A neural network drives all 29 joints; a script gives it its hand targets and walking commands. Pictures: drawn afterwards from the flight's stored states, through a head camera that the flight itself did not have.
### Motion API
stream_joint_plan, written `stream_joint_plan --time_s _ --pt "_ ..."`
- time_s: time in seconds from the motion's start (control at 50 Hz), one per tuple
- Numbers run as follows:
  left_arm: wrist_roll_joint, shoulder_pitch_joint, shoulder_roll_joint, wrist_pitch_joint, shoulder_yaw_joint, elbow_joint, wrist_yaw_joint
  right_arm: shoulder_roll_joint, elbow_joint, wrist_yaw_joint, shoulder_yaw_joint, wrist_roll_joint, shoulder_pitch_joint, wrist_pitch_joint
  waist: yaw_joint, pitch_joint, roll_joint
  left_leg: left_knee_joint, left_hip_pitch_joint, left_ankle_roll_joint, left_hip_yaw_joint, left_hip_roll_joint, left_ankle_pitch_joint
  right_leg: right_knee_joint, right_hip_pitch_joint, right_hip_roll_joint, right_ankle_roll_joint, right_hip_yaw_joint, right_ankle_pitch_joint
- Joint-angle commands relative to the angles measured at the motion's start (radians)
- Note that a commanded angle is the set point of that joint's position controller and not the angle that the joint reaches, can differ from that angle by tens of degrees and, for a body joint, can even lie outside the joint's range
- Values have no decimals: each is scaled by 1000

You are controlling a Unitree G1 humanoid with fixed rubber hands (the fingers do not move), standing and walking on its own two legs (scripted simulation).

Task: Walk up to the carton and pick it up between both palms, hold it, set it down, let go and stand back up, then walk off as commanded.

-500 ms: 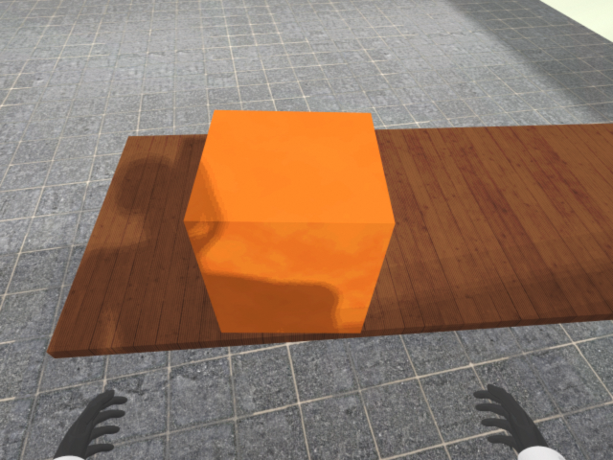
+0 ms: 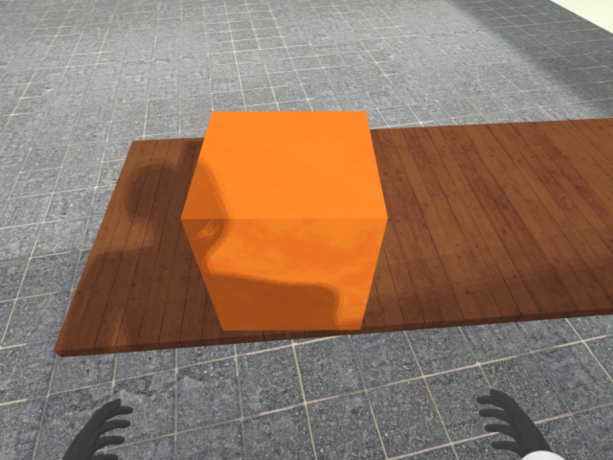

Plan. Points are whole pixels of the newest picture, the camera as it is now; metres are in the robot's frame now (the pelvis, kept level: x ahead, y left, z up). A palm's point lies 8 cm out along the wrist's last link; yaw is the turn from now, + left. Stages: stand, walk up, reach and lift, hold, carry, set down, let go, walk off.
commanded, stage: stand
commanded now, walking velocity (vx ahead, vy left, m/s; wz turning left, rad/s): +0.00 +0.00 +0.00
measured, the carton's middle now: (290, 226) +0.41 +0.03 +0.08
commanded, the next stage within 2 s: none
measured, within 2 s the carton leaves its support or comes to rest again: neither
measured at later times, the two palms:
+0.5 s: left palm out of the picture +0.13 +0.29 -0.07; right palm out of the picture +0.13 -0.30 -0.07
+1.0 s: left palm out of the picture +0.12 +0.28 -0.07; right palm out of the picture +0.11 -0.31 -0.08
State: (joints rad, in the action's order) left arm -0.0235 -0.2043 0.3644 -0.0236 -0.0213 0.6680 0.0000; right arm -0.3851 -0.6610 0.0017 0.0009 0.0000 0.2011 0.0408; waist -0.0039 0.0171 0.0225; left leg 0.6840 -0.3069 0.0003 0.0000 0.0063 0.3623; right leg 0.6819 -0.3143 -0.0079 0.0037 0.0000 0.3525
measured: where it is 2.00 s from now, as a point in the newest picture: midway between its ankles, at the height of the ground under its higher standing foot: outside the picture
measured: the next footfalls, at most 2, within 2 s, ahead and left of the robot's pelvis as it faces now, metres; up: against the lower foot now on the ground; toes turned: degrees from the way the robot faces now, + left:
none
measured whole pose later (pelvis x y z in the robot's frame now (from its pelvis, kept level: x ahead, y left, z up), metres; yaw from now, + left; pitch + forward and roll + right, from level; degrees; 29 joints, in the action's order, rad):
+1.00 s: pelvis -0.02 -0.01 +0.01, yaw +0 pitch -1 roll +1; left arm -0.02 -0.16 0.38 -0.03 0.00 0.77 0.00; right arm -0.40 -0.75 0.00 0.00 0.00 0.20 0.04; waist 0.00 0.02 0.01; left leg 0.60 -0.29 0.00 0.00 0.00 0.29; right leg 0.64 -0.31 -0.01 -0.01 0.00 0.31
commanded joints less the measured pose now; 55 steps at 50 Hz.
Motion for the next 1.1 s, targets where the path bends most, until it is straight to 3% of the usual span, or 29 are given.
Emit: stream_joint_plan --time_s 0.0,0.12,0.14,0.16,0.18,0.24,0.26,0.3,0.34,0.4,0.42,0.44,0.48,0.54,0.6,0.66,0.7,0.72,0.74,0.78,0.82,0.84,0.9,0.92,0.94,1.02,1.04,1.06,1.08 --pt "4 55 209 -48 -69 -19 8 -177 6 -4 69 -18 -68 30 -10 -103 0 -154 53 76 112 95 -153 -100 48 -72 -89 -92 -183" --pt "3 66 195 -39 -50 -23 -7 -191 4 1 71 -29 -77 18 1 -61 -31 -143 48 81 111 100 -202 -114 42 -73 -79 -90 -224" --pt "25 32 202 -42 -60 -9 -4 -200 -3 4 73 -22 -54 23 -6 -113 -44 -118 71 83 120 100 -322 -69 38 -83 -90 -110 -289" --pt "10 46 182 -45 -47 4 -2 -199 8 4 74 -23 -68 25 10 -96 4 -129 83 79 98 97 -295 -101 36 -80 -78 -101 -289" --pt "12 73 219 -35 -58 -1 -10 -173 1 4 76 -16 -61 21 4 -97 -65 -125 52 77 121 101 -318 -87 68 -76 -79 -74 -299" --pt "13 67 186 -31 -53 -3 5 -199 -9 5 74 -28 -94 33 -11 -99 22 -165 79 74 127 115 -280 -89 48 -58 -78 -76 -198" --pt "8 82 201 -22 -51 -20 2 -188 7 7 69 -25 -87 27 8 -90 40 -153 50 66 113 103 -313 -96 53 -62 -75 -71 -243" --pt "25 73 203 -29 -52 -1 1 -178 -16 5 60 -18 -90 27 -13 -95 -46 -172 39 76 133 109 -259 -102 66 -74 -82 -89 -220" --pt "15 58 190 -33 -52 15 -3 -174 -34 4 50 -14 -90 24 -20 -39 25 -176 -13 78 132 101 -162 -102 52 -75 -86 -101 -218" --pt "12 99 164 -27 -47 9 5 -172 -10 9 59 -24 -90 25 -16 -73 -32 -221 7 81 152 124 -78 -108 56 -68 -73 -79 -105" --pt "2 104 175 -31 -47 14 2 -197 9 6 71 -27 -122 24 -1 -42 -5 -204 -5 72 145 105 -56 -142 24 -64 -82 -90 -104" --pt "-7 98 195 -27 -48 34 1 -169 -16 3 62 -20 -102 22 1 -12 -34 -198 -12 64 106 93 -36 -165 20 -76 -82 -97 -76" --pt "0 87 233 -35 -51 47 4 -166 -58 3 62 -21 -73 22 8 -34 -23 -203 10 72 130 87 -67 -161 25 -107 -94 -129 -70" --pt "11 67 208 -27 -48 45 4 -206 -33 1 63 -23 -97 19 -10 -28 43 -245 14 78 172 128 -57 -140 31 -68 -77 -92 -78" --pt "10 93 178 -34 -35 34 4 -183 -48 4 57 -26 -93 25 -14 6 -45 -214 1 69 140 97 -38 -188 13 -101 -91 -144 -65" --pt "8 108 199 -44 -40 50 -3 -167 -57 -5 59 -20 -117 16 3 -62 -18 -198 56 70 115 91 -123 -179 54 -84 -80 -105 -169" --pt "10 100 198 -33 -39 48 2 -172 -57 -2 55 -16 -108 26 -7 -45 -93 -208 70 68 129 109 -176 -180 43 -84 -81 -107 -176" --pt "3 94 196 -38 -37 58 4 -183 -48 -3 64 -17 -118 25 6 -76 -24 -205 92 65 102 96 -168 -198 55 -83 -71 -108 -158" --pt "13 68 217 -35 -50 74 1 -206 -77 0 70 -17 -96 22 -18 -69 -11 -211 89 65 105 92 -195 -198 87 -82 -71 -115 -204" --pt "6 105 205 -36 -43 67 1 -206 -78 2 69 -22 -101 22 12 -39 -23 -176 100 54 88 72 -188 -192 22 -112 -81 -158 -235" --pt "10 97 206 -45 -35 93 -1 -150 -65 -2 59 -7 -91 16 27 -73 -60 -164 115 60 83 79 -126 -235 14 -117 -82 -177 -185" --pt "11 116 229 -39 -42 72 0 -153 -62 -5 50 -15 -96 15 14 -89 -125 -184 96 57 86 89 -162 -228 39 -97 -71 -131 -179" --pt "-1 130 213 -31 -31 84 11 -196 -95 -1 64 -14 -73 14 13 -34 -73 -238 90 60 112 97 -78 -251 8 -107 -70 -145 -68" --pt "16 79 220 -38 -39 95 7 -206 -80 -8 58 -14 -82 15 7 -21 7 -250 76 64 127 104 -78 -236 6 -93 -74 -130 -87" --pt "13 67 203 -45 -30 117 4 -182 -95 -8 62 -17 -58 15 4 -21 -13 -235 56 72 123 95 -69 -245 42 -108 -73 -170 -95" --pt "8 92 269 -35 -50 136 8 -160 -120 -8 43 -13 -44 16 12 -71 -62 -223 99 55 91 75 -169 -255 71 -114 -73 -153 -105" --pt "16 101 201 -36 -30 124 4 -183 -130 -5 50 -21 -72 19 -21 -63 -85 -248 97 63 120 91 -164 -247 78 -100 -77 -143 -142" --pt "-1 128 205 -40 -24 138 7 -165 -130 -2 54 -17 -59 18 10 -133 -103 -227 108 62 102 90 -204 -220 115 -98 -71 -113 -182" --pt "10 100 201 -45 -31 117 7 -209 -111 -7 57 -22 -62 28 -3 -105 -32 -200 117 60 91 92 -218 -223 83 -109 -71 -135 -235"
